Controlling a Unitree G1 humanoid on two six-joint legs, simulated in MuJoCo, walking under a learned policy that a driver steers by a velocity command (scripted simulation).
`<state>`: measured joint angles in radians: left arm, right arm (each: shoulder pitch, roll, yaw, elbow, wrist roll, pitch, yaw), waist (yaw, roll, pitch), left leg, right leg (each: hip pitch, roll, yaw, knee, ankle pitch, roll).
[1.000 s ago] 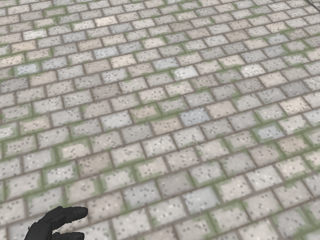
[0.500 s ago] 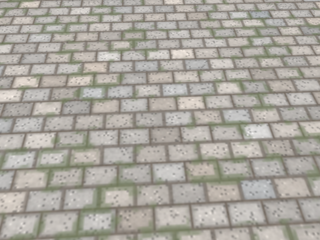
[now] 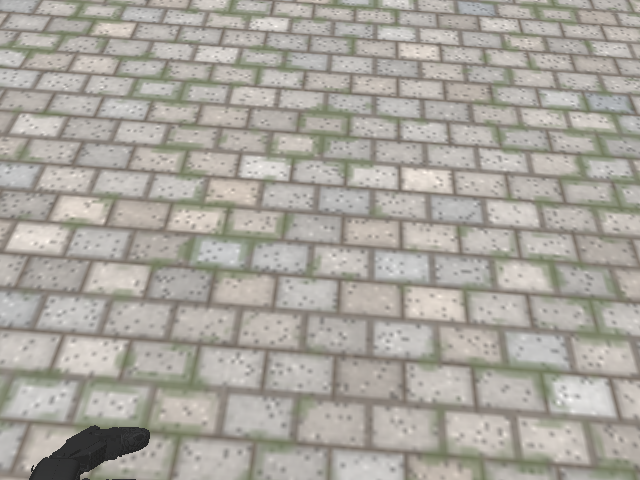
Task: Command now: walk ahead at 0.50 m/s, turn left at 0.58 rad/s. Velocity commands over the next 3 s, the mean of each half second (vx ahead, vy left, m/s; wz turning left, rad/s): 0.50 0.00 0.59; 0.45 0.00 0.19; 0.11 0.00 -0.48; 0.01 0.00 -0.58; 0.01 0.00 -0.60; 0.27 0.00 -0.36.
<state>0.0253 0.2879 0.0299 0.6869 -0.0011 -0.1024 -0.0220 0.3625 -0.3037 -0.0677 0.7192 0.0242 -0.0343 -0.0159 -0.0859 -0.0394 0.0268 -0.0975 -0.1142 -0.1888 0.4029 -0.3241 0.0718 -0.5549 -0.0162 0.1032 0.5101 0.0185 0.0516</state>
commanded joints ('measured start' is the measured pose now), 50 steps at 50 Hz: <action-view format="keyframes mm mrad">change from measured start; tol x32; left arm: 1 -20 132 48 -70 -7 -29 -2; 5 350 250 99 10 7 -20 8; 50 43 86 30 -22 -6 10 -40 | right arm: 1 -6 -154 -45 -49 0 0 -7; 50 -88 -143 -26 -3 -29 -28 0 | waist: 1 54 167 -28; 5 140 -288 -357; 23 172 -16 56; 30 42 328 -281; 50 35 105 1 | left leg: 1 -32 252 -243 -10 255 111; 7 -691 131 29 885 -136 -59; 28 -147 54 299 156 187 72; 31 527 447 -651 -80 -114 347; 38 -67 315 -76 -194 454 220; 50 80 311 215 -103 704 89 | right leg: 1 147 19 -15 -39 -77 -39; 5 925 -413 684 -181 -453 -319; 11 444 -233 145 -319 -206 -222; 24 605 -257 -220 -317 158 -189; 28 582 -228 -311 114 651 -131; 29 354 -192 -311 398 415 -91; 30 -105 6 -255 761 -544 -31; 31 -206 32 -18 882 -620 -40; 50 -14 -22 -103 61 62 -65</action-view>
